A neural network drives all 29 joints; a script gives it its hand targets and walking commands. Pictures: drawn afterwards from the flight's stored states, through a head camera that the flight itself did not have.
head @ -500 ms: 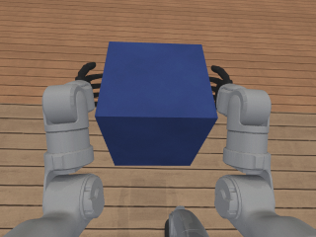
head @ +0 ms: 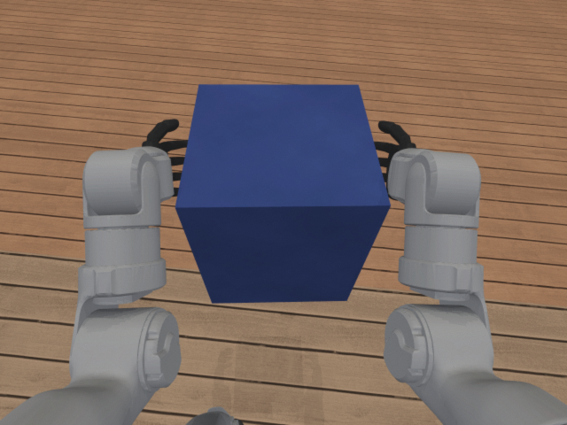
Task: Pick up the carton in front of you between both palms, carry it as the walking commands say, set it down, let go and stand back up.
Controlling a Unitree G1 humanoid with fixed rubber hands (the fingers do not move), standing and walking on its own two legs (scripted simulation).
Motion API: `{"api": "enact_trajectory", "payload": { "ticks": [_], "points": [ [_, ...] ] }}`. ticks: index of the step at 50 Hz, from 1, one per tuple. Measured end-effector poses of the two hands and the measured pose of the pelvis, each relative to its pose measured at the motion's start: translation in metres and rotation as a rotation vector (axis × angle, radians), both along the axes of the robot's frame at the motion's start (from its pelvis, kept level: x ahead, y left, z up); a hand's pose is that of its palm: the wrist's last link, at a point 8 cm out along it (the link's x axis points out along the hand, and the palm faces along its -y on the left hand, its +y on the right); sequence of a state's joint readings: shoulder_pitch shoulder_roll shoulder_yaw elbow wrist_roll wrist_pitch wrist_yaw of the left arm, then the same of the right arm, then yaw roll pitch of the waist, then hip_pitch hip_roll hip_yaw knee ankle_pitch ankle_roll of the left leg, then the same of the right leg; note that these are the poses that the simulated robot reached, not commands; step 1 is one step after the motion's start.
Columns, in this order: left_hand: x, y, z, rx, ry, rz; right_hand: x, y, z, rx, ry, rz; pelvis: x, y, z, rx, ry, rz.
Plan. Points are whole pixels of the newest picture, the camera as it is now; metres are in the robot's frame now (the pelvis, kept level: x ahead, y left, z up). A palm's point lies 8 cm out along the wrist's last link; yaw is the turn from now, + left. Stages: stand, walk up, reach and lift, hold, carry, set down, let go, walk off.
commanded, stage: carry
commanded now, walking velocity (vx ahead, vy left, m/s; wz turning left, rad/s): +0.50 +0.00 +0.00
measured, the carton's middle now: (279, 202) +0.39 +0.01 +0.11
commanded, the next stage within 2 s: none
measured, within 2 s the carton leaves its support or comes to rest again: neither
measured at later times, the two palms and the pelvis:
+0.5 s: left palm (201, 49) +0.66 +0.14 +0.20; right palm (370, 49) +0.68 -0.16 +0.20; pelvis +0.30 -0.02 +0.05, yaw +0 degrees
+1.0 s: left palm out of the picture +0.99 +0.14 +0.24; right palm out of the picture +0.96 -0.15 +0.24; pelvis +0.60 +0.02 +0.09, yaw +0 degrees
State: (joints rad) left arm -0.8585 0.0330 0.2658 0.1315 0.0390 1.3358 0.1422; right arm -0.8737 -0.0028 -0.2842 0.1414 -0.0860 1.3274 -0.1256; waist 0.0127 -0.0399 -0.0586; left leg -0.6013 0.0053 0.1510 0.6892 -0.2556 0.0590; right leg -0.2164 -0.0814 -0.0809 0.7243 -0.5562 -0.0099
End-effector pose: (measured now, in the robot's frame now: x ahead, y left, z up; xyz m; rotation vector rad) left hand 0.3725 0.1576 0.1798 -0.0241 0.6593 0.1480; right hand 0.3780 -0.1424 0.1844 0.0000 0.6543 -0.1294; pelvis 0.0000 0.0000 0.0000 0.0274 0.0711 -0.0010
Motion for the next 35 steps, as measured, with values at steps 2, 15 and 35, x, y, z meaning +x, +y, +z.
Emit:
{"api": "enact_trajectory", "payload": {
  "ticks": [2,15,35],
  "points": [
    [0.028,-0.003,-0.004,-0.001,0.037,-0.033,0.017,-0.003,-0.006,-0.017,0.037,-0.024,0.023,0.007,0.005,-0.009,-0.003,0.001],
    [0.185,-0.024,0.027,-0.017,0.011,-0.057,0.158,-0.023,0.022,0.001,0.011,-0.082,0.168,0.004,0.038,-0.036,0.017,0.001],
    [0.406,0.003,0.053,0.014,0.016,0.067,0.427,0.004,0.050,0.031,0.017,0.045,0.414,-0.015,0.066,-0.029,0.012,0.012]
  ]
}}
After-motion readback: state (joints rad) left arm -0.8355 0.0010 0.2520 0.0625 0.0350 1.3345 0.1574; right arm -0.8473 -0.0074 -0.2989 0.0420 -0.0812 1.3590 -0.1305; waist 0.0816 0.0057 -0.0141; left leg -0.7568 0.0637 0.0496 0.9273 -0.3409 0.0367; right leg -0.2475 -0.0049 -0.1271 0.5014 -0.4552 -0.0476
